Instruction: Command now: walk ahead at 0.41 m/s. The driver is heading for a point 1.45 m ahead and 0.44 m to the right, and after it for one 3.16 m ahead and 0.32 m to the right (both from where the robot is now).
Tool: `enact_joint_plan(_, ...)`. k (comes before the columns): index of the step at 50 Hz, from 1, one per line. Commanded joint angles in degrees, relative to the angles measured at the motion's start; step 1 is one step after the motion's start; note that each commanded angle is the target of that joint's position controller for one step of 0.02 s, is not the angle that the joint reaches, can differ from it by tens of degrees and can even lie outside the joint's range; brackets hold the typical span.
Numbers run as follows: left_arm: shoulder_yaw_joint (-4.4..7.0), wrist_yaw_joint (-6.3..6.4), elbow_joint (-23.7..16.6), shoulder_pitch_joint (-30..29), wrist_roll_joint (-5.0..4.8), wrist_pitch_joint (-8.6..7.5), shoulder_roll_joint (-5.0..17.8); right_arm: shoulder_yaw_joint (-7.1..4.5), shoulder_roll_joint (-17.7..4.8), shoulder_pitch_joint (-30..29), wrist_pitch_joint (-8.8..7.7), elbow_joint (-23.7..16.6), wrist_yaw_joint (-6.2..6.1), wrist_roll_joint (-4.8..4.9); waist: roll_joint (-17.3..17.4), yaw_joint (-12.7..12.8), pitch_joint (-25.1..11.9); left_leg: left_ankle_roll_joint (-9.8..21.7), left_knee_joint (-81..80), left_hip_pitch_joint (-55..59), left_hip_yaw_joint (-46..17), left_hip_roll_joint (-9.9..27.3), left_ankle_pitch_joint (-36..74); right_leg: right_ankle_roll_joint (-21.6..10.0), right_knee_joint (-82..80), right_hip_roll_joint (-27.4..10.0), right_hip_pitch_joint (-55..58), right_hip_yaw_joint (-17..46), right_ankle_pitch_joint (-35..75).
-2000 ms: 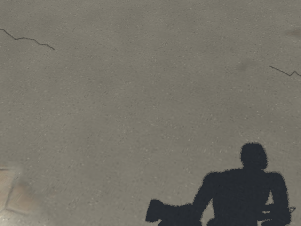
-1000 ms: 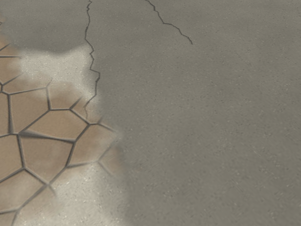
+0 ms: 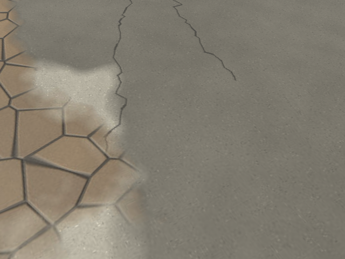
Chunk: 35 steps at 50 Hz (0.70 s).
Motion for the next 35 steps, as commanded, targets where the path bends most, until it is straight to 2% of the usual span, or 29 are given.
enact_joint_plan(1, 0.08, -0.66, -4.9, -6.9, 0.39, -0.52, 2.3, -0.66, -5.5, 2.2, -1.26, -0.6, -0.31, 0.57, 6.1, 0.2, 4.8, 7.5, -8.1, 5.8, -11.6, 14.5, 16.3, 1.9, -1.0, -1.9, -15.0, -1.3, 4.4)
enact_joint_plan(5, -1.11, -0.82, -8.4, -15.6, -0.25, -0.41, 0.8, -0.5, -6.4, 3.8, -1.11, 1.2, -0.45, 0.32, 7.6, -1.4, 6.4, 6.9, -7.7, 1.4, -6.9, 13.4, 23.2, 2.5, -13.5, -0.6, -9.2, -4.2, 9.2)
enact_joint_plan(8, -0.91, -0.29, -9.1, -16.0, -0.57, -0.32, 2.0, -0.7, -7.5, 3.5, -1.12, 2.2, -0.57, 0.36, 8.0, -0.5, 6.7, 6.2, -6.7, 1.4, -6.2, 15.4, 28.8, 0.3, -19.1, 0.6, -2.9, -4.9, 10.1)
enact_joint_plan(10, -0.13, 0.52, -7.6, -10.4, -0.48, -0.63, 3.4, -0.89, -8.4, 1.5, -1.13, 2.4, -0.73, 0.5, 7.5, 2.9, 4.0, 4.7, 0.4, 2.7, -4.4, 15.7, 43.8, -1.8, -21.2, 2.8, 5.2, -5.3, 8.2)
enact_joint_plan(11, 0.55, 1.03, -5.2, -3.4, -0.41, -1.01, 4.4, -1.06, -8.9, 0.7, -0.89, 2.5, -0.76, 0.57, 6.6, 6.0, 0.2, 3.8, 9.0, 2.6, -3.0, 14.7, 49.9, -3.0, -23.6, 4.6, 13.0, -5.8, 8.0)
enact_joint_plan(12, 1.47, 1.69, -1.9, 6.2, 0.02, -1.52, 6.0, -0.96, -8.7, 0.4, -0.71, 2.4, -0.72, 0.59, 5.0, 9.7, -4.8, 2.8, 20.8, -2.2, -1.1, 12.3, 46.5, -4.2, -25.8, 4.3, 25.2, -5.1, 7.9)
enact_joint_plan(13, 2.76, 2.4, -0.1, 15.8, 1.32, -1.91, 10.7, -0.24, -6.0, 1.4, -0.63, 0.9, -0.59, 0.53, -1.2, 12.3, -11.5, 1.9, 38.7, -13.3, 1.0, 9.0, 25.5, -6.6, -28.0, -9.1, 38.1, 10.1, -4.3)
enact_joint_plan(14, 3.43, 2.09, 0.2, 16.5, 1.43, -1.71, 14.8, 0.53, -0.1, 7.5, -0.55, 0.3, -0.14, 1.75, -13.4, 7.9, -16.8, 0.1, 57.3, -30.0, -0.3, -1.7, -15.4, -13.3, -38.2, -22.8, 46.3, 40.0, -11.7)
enact_joint_plan(15, 3.09, 1.67, -0.1, 11.0, -0.92, -1.36, 11.8, -0.89, -5.7, 2.8, -0.38, 0.1, -0.24, 0.44, -5.5, 6.8, -10.3, 1.4, 61.0, -34.4, -6.2, 1.6, -11.8, -12.2, -42.1, -20.0, 39.1, 40.9, -15.8)
enact_joint_plan(16, 2.09, 1.5, -1.2, 4.7, -1.41, -1.58, 7.8, -1.32, -6.3, -1.4, -0.62, -1.2, 0.13, 0.42, -2.7, 4.4, -2.7, 1.8, 59.2, -35.1, -5.2, 4.7, -5.4, -10.9, -42.6, -18.2, 30.7, 30.8, -13.2)
enact_joint_plan(17, 1.36, 1.21, -1.2, 2.2, -1.19, -2.19, 4.8, -1.06, -5.1, -3.5, -0.89, -1.4, 0.34, 0.46, -0.4, 3.2, 0.2, 1.8, 56.2, -32.9, -4.6, 6.6, -1.9, -9.9, -44.2, -15.4, 24.6, 24.3, -4.8)
enact_joint_plan(19, 0.53, 1.48, 0.2, 1.9, -1.19, -3.1, 2.2, -0.84, -3.3, -2.9, 0.26, -0.9, 0.92, -0.57, -1.8, 0.5, 1.1, 0.8, 52.0, -27.6, -4.0, 8.7, -0.3, -7.8, -45.9, -11.2, 18.2, 15.6, 4.9)
enact_joint_plan(22, 0.47, 1.58, 2.7, 6.5, -1.46, -4.35, 2.5, -0.85, -1.9, -5.3, 1.56, -1.6, 1.69, -0.79, -1.4, -0.1, 1.7, -0.5, 48.8, -28.9, -2.3, 9.2, 1.5, -8.3, -47.6, -10.0, 17.3, 10.7, 12.6)
enact_joint_plan(24, 0.54, 1.69, 3.8, 8.9, -1.51, -4.47, 3.1, -0.87, -2.1, -10.7, 2.03, -3.3, 1.9, -0.91, -1.0, 0.6, 3.6, -1.6, 45.4, -33.8, -1.1, 10.1, 5.4, -8.3, -49.3, -9.4, 18.5, 8.9, 12.9)
enact_joint_plan(28, 0.04, 1.85, 5.5, 13.4, -1.66, -4.3, 2.6, -0.49, -1.7, -20.6, 1.85, -6.6, 2.06, -0.48, -0.6, 2.9, 5.2, -3.1, 33.9, -37.8, 1.2, 9.7, 12.6, -7.2, -49.4, -7.6, 21.9, 5.3, 20.8)
enact_joint_plan(31, -0.19, 2.22, 6.7, 16.5, -1.52, -4.32, 2.7, 0.16, -0.7, -26.3, 1.59, -8.3, 2.08, -0.12, -1.3, 4.6, 5.3, -2.9, 25.5, -36.0, 3.1, 7.9, 16.2, -6.3, -48.4, -7.4, 24.9, 3.5, 26.6)
enact_joint_plan(35, -0.28, 2.94, 8.5, 19.5, -0.78, -3.85, 3.0, 0.24, -1.3, -31.0, 1.18, -10.4, 1.79, -0.04, -1.7, 5.7, 5.9, -1.0, 19.4, -36.2, 3.9, 6.2, 13.6, -7.0, -45.5, -9.7, 32.9, 3.5, 34.0)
